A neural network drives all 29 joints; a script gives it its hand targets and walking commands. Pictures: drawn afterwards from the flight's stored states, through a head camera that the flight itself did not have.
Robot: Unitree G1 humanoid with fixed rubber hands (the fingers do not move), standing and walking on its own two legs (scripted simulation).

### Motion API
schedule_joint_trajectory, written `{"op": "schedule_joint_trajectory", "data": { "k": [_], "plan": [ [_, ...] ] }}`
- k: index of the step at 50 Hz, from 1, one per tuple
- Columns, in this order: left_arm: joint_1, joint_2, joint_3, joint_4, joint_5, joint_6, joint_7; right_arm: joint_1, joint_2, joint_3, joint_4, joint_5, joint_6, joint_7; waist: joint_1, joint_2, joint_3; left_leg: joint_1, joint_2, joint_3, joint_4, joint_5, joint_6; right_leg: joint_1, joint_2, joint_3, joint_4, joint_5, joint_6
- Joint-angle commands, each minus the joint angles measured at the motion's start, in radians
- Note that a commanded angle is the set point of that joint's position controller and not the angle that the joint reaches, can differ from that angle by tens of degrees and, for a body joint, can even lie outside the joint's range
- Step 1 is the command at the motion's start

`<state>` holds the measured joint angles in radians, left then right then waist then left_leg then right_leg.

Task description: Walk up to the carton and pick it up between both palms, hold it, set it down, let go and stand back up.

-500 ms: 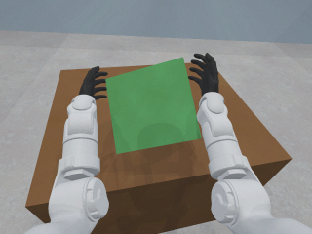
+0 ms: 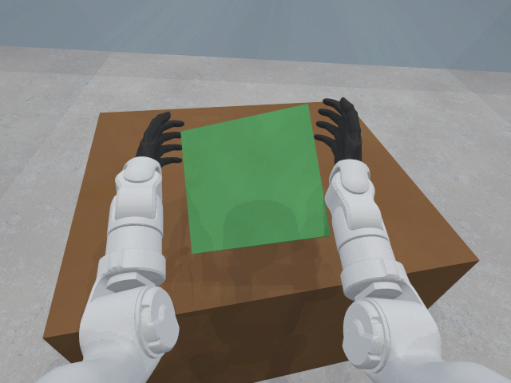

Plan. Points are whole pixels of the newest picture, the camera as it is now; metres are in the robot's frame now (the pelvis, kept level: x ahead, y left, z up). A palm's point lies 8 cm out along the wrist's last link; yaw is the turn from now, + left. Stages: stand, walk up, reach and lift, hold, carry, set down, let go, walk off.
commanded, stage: set down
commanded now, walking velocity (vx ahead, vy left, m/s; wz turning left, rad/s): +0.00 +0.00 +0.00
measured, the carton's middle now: (264, 191) +0.44 -0.08 +0.06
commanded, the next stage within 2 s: none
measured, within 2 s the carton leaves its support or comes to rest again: neither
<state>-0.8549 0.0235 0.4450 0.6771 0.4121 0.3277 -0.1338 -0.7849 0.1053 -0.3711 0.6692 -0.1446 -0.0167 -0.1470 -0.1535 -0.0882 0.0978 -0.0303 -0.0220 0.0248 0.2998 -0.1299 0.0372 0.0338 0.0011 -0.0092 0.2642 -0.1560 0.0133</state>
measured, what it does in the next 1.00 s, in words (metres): stands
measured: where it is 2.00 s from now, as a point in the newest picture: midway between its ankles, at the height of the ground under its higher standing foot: outside the picture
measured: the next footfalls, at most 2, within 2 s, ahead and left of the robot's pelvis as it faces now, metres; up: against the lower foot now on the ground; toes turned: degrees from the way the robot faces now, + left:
none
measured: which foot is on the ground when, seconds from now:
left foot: down 0.00-1.00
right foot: down 0.00-1.00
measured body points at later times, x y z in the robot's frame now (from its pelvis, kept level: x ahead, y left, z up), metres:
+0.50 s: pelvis +0.00 +0.00 +0.00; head +0.00 +0.04 +0.45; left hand +0.46 +0.09 +0.16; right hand +0.38 -0.21 +0.19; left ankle +0.03 +0.09 -0.75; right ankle +0.00 -0.12 -0.75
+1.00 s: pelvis +0.01 +0.00 +0.00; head +0.01 +0.03 +0.45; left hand +0.47 +0.08 +0.16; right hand +0.39 -0.22 +0.19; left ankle +0.03 +0.09 -0.75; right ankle +0.00 -0.12 -0.75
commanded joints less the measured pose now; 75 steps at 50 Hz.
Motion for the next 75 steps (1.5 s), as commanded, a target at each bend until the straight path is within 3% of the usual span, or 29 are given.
{"op": "schedule_joint_trajectory", "data": {
  "k": [1, 11, 13, 17, 22, 30, 32, 35, 37, 40, 46, 47, 51, 52, 63, 67, 68, 70, 75],
  "plan": [
    [-0.573, -0.371, -0.214, -0.024, -0.054, -0.096, -0.144, -0.412, 0.419, 0.217, 0.039, -0.109, 0.007, 0.104, -0.015, 0.064, -0.318, 0.178, 0.004, 0.100, -0.100, -0.080, -0.009, -0.002, 0.013, -0.086, -0.041, 0.111, 0.069],
    [-0.564, -0.335, -0.170, 0.035, -0.033, -0.121, -0.152, -0.396, 0.440, 0.174, 0.051, -0.139, 0.025, 0.107, -0.002, 0.066, -0.276, 0.135, 0.005, 0.103, -0.116, -0.115, 0.003, -0.003, 0.006, -0.077, -0.035, 0.103, 0.076],
    [-0.563, -0.308, -0.146, 0.066, -0.023, -0.117, -0.159, -0.401, 0.434, 0.149, 0.043, -0.149, 0.038, 0.104, -0.003, 0.041, -0.241, 0.115, 0.003, 0.104, -0.127, -0.149, 0.013, -0.005, 0.005, -0.077, -0.046, 0.070, 0.078],
    [-0.571, -0.303, -0.150, 0.062, -0.021, -0.125, -0.160, -0.373, 0.419, 0.122, 0.065, -0.157, 0.049, 0.108, -0.017, 0.068, -0.231, 0.140, 0.007, 0.102, -0.122, -0.142, 0.007, -0.044, 0.005, -0.084, -0.054, 0.027, 0.073],
    [-0.566, -0.281, -0.119, 0.092, -0.009, -0.130, -0.167, -0.365, 0.429, 0.103, 0.057, -0.164, 0.058, 0.110, 0.004, 0.073, -0.214, 0.118, 0.007, 0.111, -0.125, -0.142, 0.013, -0.046, 0.004, -0.078, -0.056, 0.023, 0.071],
    [-0.578, -0.250, -0.087, 0.128, 0.005, -0.138, -0.176, -0.343, 0.423, 0.066, 0.050, -0.179, 0.090, 0.110, -0.008, 0.067, -0.203, 0.106, 0.006, 0.104, -0.123, -0.133, 0.022, -0.059, 0.002, -0.078, -0.053, 0.033, 0.069],
    [-0.565, -0.246, -0.077, 0.137, 0.000, -0.136, -0.180, -0.338, 0.421, 0.069, 0.032, -0.179, 0.094, 0.114, 0.008, 0.065, -0.195, 0.107, 0.007, 0.107, -0.120, -0.125, 0.026, -0.057, 0.003, -0.075, -0.054, 0.025, 0.070],
    [-0.583, -0.239, -0.080, 0.146, 0.004, -0.142, -0.181, -0.332, 0.411, 0.050, 0.042, -0.177, 0.105, 0.119, -0.006, 0.089, -0.200, 0.100, 0.006, 0.102, -0.117, -0.122, 0.019, -0.064, 0.002, -0.075, -0.051, 0.036, 0.064],
    [-0.566, -0.237, -0.067, 0.145, 0.008, -0.144, -0.181, -0.322, 0.418, 0.059, 0.037, -0.177, 0.109, 0.120, 0.013, 0.083, -0.195, 0.098, 0.008, 0.107, -0.119, -0.098, 0.024, -0.058, 0.001, -0.068, -0.051, 0.054, 0.065],
    [-0.561, -0.228, -0.061, 0.160, 0.005, -0.147, -0.185, -0.304, 0.410, 0.053, 0.035, -0.182, 0.119, 0.120, 0.001, 0.070, -0.187, 0.091, 0.008, 0.106, -0.113, -0.099, 0.028, -0.054, 0.001, -0.070, -0.045, 0.070, 0.069],
    [-0.529, -0.231, -0.054, 0.167, 0.007, -0.158, -0.188, -0.275, 0.419, 0.072, 0.028, -0.178, 0.121, 0.120, 0.017, 0.067, -0.199, 0.079, 0.006, 0.103, -0.107, -0.071, 0.030, -0.037, -0.001, -0.058, -0.030, 0.125, 0.075],
    [-0.536, -0.240, -0.061, 0.160, 0.006, -0.162, -0.189, -0.273, 0.418, 0.073, 0.040, -0.176, 0.123, 0.121, 0.005, 0.074, -0.201, 0.083, 0.006, 0.098, -0.108, -0.065, 0.026, -0.038, -0.001, -0.057, -0.030, 0.139, 0.073],
    [-0.531, -0.239, -0.063, 0.162, 0.004, -0.167, -0.194, -0.263, 0.406, 0.052, 0.035, -0.183, 0.123, 0.120, -0.001, 0.078, -0.212, 0.094, 0.008, 0.096, -0.099, -0.064, 0.026, -0.061, 0.001, -0.058, -0.036, 0.111, 0.068],
    [-0.520, -0.233, -0.053, 0.166, 0.008, -0.166, -0.194, -0.255, 0.411, 0.061, 0.036, -0.178, 0.126, 0.121, 0.012, 0.082, -0.201, 0.093, 0.008, 0.098, -0.104, -0.060, 0.028, -0.057, 0.001, -0.058, -0.034, 0.117, 0.072],
    [-0.500, -0.213, -0.045, 0.180, 0.007, -0.172, -0.199, -0.218, 0.369, 0.028, 0.060, -0.189, 0.139, 0.121, -0.005, 0.086, -0.180, 0.104, 0.012, 0.093, -0.100, -0.072, 0.028, -0.094, 0.006, -0.060, -0.047, 0.045, 0.059],
    [-0.487, -0.208, -0.038, 0.194, 0.009, -0.175, -0.200, -0.211, 0.373, 0.037, 0.051, -0.184, 0.143, 0.122, 0.013, 0.081, -0.166, 0.095, 0.011, 0.095, -0.099, -0.069, 0.033, -0.101, 0.009, -0.056, -0.048, 0.034, 0.059],
    [-0.497, -0.201, -0.047, 0.187, 0.004, -0.179, -0.199, -0.208, 0.358, 0.028, 0.056, -0.186, 0.143, 0.121, -0.007, 0.084, -0.185, 0.099, 0.011, 0.092, -0.096, -0.071, 0.028, -0.099, 0.008, -0.059, -0.047, 0.040, 0.056],
    [-0.479, -0.195, -0.036, 0.201, 0.011, -0.178, -0.201, -0.212, 0.357, 0.032, 0.056, -0.181, 0.146, 0.122, 0.012, 0.080, -0.175, 0.095, 0.008, 0.094, -0.099, -0.066, 0.036, -0.100, 0.007, -0.054, -0.052, 0.040, 0.058],
    [-0.473, -0.198, -0.037, 0.196, 0.014, -0.187, -0.201, -0.189, 0.345, 0.024, 0.070, -0.190, 0.148, 0.122, 0.008, 0.091, -0.165, 0.099, 0.009, 0.093, -0.096, -0.065, 0.034, -0.112, 0.012, -0.052, -0.055, 0.022, 0.052]
  ]
}}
